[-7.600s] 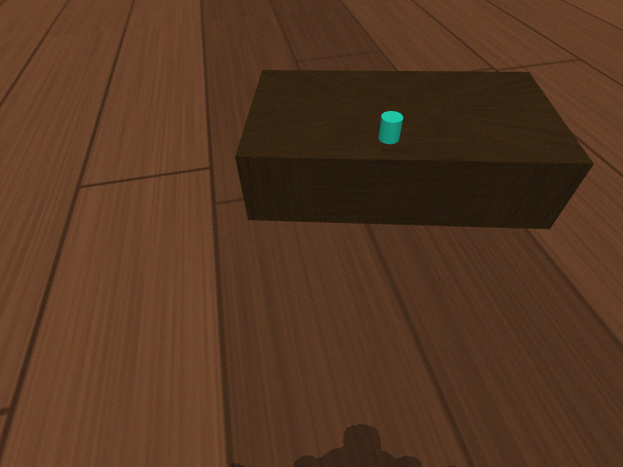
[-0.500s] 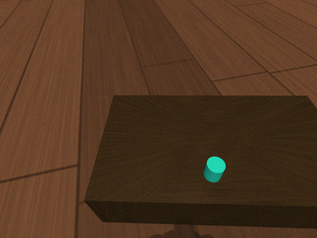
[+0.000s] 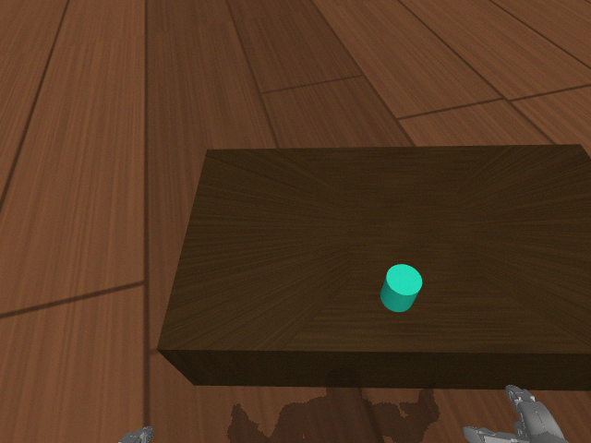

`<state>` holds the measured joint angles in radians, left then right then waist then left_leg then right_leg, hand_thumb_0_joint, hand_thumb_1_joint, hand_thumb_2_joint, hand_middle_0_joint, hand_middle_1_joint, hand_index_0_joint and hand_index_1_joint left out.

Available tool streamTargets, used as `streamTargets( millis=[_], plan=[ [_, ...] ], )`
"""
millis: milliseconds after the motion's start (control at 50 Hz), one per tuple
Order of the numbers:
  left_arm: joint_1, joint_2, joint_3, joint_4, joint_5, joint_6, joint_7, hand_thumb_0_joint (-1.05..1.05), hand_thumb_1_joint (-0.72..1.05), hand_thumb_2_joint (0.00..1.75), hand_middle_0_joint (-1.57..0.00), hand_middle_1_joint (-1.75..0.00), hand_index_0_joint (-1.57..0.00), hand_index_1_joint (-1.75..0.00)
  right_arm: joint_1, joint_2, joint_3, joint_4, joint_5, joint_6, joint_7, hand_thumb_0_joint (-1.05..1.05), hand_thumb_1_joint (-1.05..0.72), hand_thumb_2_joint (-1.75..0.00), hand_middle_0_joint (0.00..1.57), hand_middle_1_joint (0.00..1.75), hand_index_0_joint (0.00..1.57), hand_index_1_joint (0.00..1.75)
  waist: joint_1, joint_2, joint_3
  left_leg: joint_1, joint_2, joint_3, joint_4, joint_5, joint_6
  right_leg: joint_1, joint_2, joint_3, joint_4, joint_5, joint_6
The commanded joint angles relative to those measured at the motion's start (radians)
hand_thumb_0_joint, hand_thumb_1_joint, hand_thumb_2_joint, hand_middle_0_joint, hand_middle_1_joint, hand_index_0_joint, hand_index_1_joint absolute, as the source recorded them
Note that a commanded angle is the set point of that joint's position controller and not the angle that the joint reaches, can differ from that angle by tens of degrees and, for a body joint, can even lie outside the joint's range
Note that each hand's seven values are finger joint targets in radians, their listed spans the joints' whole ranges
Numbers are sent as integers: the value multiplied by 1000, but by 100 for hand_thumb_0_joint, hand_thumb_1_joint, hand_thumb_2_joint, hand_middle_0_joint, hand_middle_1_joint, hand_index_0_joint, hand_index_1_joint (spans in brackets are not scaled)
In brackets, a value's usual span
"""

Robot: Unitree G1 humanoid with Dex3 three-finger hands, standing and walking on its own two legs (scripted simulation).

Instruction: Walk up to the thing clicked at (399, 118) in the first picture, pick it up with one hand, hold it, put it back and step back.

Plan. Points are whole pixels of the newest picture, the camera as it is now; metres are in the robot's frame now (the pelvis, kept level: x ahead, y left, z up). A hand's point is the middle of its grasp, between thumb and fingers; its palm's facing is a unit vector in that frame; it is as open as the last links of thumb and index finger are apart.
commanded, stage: go down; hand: right
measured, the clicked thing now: (400, 288) +0.51 -0.22 -0.36
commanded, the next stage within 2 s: none
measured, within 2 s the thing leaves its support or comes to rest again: neither
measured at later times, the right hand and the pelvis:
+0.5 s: hand (506, 436) +0.17 -0.27 -0.14, palm faces +0.05 +0.94 -0.34, open 17.5 cm; pelvis +0.02 -0.01 -0.02, yaw -1 degrees
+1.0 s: hand out of the picture +0.16 -0.28 -0.14, palm faces +0.07 +0.94 -0.34, open 17.4 cm; pelvis +0.02 -0.01 -0.05, yaw -2 degrees
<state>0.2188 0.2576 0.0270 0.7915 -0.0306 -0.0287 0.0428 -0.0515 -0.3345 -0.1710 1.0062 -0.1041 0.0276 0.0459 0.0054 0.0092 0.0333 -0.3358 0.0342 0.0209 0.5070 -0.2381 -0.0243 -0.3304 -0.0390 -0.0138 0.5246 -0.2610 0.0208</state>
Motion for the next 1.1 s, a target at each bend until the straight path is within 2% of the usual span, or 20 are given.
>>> streamTargets(
  millis=[0, 20, 100, 180, 200, 240, 260, 300, 340, 420, 440, 520, 580, 620, 640, 660, 680, 800, 980, 1080],
  plan=[
    [-32, 167, 42, -177, -9, -45, 16, 0, 91, 88, -20, -30, -20, -29, 30, -202, -42, -142, -2, 93, -2, 0, 9, -7, 9, 3, 7, 3, -43, -62, -186, 107, -39, 31, -58, 91, 37, 5, 39, -21, -64, 137, -17],
    [-50, 163, 36, -198, -12, -50, 17, 0, 91, 88, -20, -29, -20, -29, 42, -179, -20, -170, 3, 116, 1, 0, 15, -6, 8, 3, 7, 3, -36, -57, -153, 86, -42, 33, -63, 56, 36, -9, 38, -19, -67, 102, -18],
    [-48, 157, 33, -227, -18, -69, 24, 0, 90, 89, -20, -29, -19, -30, 84, -172, -13, -293, 25, 188, 23, 0, 39, -5, 6, 5, 6, 5, -18, -15, -127, 38, -46, 41, -58, 0, 31, -19, 37, -12, -50, 40, -31],
    [-17, 154, 36, -225, -7, -88, 28, 0, 90, 89, -19, -29, -19, -29, 26, -206, -31, -420, 21, 204, 25, 0, 56, -4, 4, 6, 4, 6, 7, -18, -175, 5, -49, 40, -5, 46, 28, -11, 30, -1, 1, 83, -33],
    [-7, 148, 37, -219, -3, -97, 30, 0, 90, 89, -19, -29, -19, -30, 62, -207, -36, -421, 14, 207, 23, 0, 56, -4, 4, 6, 4, 6, 10, -19, -189, -3, -46, 38, 13, 54, 27, -20, 32, 1, 19, 89, -36],
    [-5, 140, 33, -224, 2, -117, 37, 0, 91, 89, -20, -30, -19, -30, 7, -220, -46, -517, 5, 188, 14, 0, 56, -4, 3, 6, 4, 6, 16, -63, -250, -8, -39, 30, 53, 94, 24, 4, 33, 0, 56, 124, -32],
    [7, 137, 34, -219, 7, -124, 41, 0, 90, 90, -20, -30, -19, -30, 53, -228, -58, -508, -1, 188, 5, 0, 59, -3, 3, 6, 4, 6, 13, -62, -264, -3, -36, 29, 68, 114, 23, -5, 34, 2, 76, 145, -33],
    [4, 134, 31, -215, 12, -137, 44, 0, 91, 90, -20, -30, -19, -30, 107, -182, -39, -518, 8, 193, 3, 0, 59, -3, 4, 5, 4, 5, 14, -68, -272, -35, -40, 35, 114, 139, 24, -21, 27, 11, 110, 189, -25],
    [12, 139, 36, -222, 13, -145, 52, 0, 90, 90, -20, -30, -19, -30, 130, -209, -60, -583, 13, 200, -3, 0, 60, -2, 4, 5, 4, 5, 8, -93, -323, -29, -41, 41, 129, 161, 24, -9, 24, 18, 133, 237, -19],
    [2, 129, 27, -236, 10, -153, 63, 0, 90, 90, -20, -29, -19, -30, 199, -181, -34, -637, 40, 246, 4, 0, 61, -2, 4, 5, 4, 5, 11, -93, -295, -52, -43, 50, 150, 170, 23, -36, 22, 24, 160, 262, -12],
    [12, 138, 32, -241, 10, -154, 65, 0, 90, 90, -19, -29, -19, -30, 226, -177, -30, -646, 41, 261, 7, 0, 60, -2, 4, 5, 4, 5, 17, -87, -318, -54, -45, 53, 161, 196, 24, -27, 16, 30, 174, 316, -10],
    [-9, 137, 24, -265, 2, -157, 69, 0, 91, 89, -19, -29, -19, -30, 264, -195, -37, -691, 51, 315, 13, 0, 56, -3, 5, 5, 4, 5, 5, -80, -257, -81, -47, 62, 174, 155, 22, -96, 16, 36, 191, 270, -10],
    [1, 137, 28, -278, 2, -160, 71, 0, 91, 89, -19, -29, -19, -29, 298, -208, -40, -737, 49, 344, 13, 0, 54, -4, 5, 5, 4, 5, 4, -80, -277, -88, -45, 62, 195, 167, 22, -106, 18, 38, 215, 288, -10],
    [-9, 128, 18, -300, 0, -165, 71, 0, 91, 89, -19, -29, -19, -29, 308, -195, -38, -760, 55, 362, 14, 0, 54, -3, 5, 5, 5, 5, 6, -54, -267, -104, -45, 59, 202, 154, 18, -132, 20, 38, 229, 247, -14],
    [-9, 131, 20, -298, 2, -167, 75, 0, 91, 89, -20, -29, -19, -30, 284, -224, -57, -807, 57, 365, 11, 0, 56, -4, 4, 5, 4, 5, 1, -93, -270, -111, -42, 55, 205, 143, 20, -135, 23, 35, 233, 219, -14],
    [-5, 130, 21, -305, 2, -171, 76, 0, 91, 89, -19, -29, -19, -29, 311, -204, -48, -805, 62, 372, 11, 0, 56, -4, 4, 6, 4, 6, 14, -84, -285, -112, -43, 56, 215, 153, 20, -129, 22, 39, 240, 240, -15],
    [-8, 128, 20, -307, 4, -174, 76, 0, 91, 89, -19, -29, -19, -29, 324, -207, -56, -820, 63, 377, 9, 0, 55, -5, 4, 6, 4, 6, 2, -79, -291, -116, -44, 60, 225, 151, 21, -134, 19, 43, 248, 248, -13],
    [20, 128, 27, -317, 8, -192, 89, 0, 90, 90, -19, -29, -19, -30, 341, -218, -71, -934, 67, 392, 12, 0, 54, -4, 5, 5, 4, 5, 21, -106, -358, -150, -43, 57, 270, 177, 21, -125, 18, 52, 298, 293, -13],
    [4, 128, 18, -343, 5, -216, 111, 0, 90, 90, -19, -29, -19, -30, 395, -222, -80, -971, 79, 426, 19, 0, 52, -4, 5, 5, 5, 5, 19, -96, -288, -204, -44, 65, 261, 37, 23, -220, 22, 56, 285, 92, -19],
    [-5, 122, 10, -352, 5, -235, 123, 0, 91, 89, -19, -29, -19, -29, 408, -220, -80, -999, 81, 440, 21, 0, 52, -5, 4, 6, 4, 6, 17, -89, -268, -222, -46, 67, 262, -5, 23, -241, 23, 59, 286, 42, -20]
  ],
)
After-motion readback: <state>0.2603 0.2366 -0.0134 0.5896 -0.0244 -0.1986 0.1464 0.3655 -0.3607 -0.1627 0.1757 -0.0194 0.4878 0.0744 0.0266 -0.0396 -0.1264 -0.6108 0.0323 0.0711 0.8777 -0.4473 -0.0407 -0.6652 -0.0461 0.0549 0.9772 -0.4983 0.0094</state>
